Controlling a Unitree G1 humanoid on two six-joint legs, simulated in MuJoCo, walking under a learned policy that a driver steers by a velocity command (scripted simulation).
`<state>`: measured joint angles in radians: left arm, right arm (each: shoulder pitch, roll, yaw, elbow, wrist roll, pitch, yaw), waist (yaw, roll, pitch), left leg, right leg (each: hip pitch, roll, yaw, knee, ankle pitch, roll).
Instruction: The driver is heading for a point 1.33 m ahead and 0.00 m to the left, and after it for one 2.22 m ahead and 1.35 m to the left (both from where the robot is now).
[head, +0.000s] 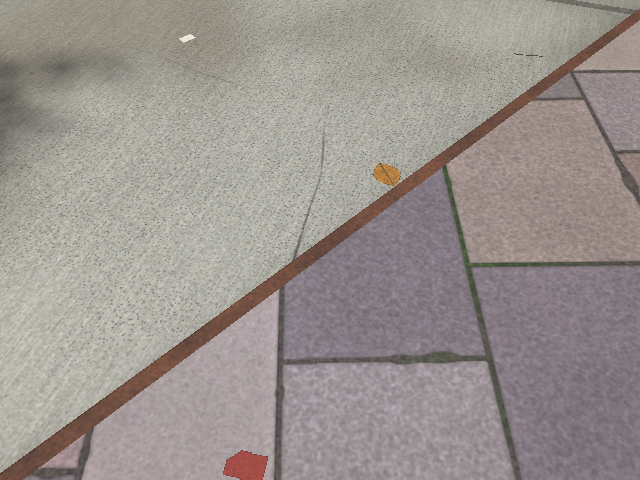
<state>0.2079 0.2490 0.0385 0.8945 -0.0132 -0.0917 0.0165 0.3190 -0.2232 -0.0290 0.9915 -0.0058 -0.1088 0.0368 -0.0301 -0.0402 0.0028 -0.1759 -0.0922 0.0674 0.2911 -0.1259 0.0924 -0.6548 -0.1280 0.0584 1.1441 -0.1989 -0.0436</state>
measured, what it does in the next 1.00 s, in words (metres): walks ahead: right foot, then left foot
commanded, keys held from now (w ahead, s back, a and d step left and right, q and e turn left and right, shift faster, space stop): w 1.00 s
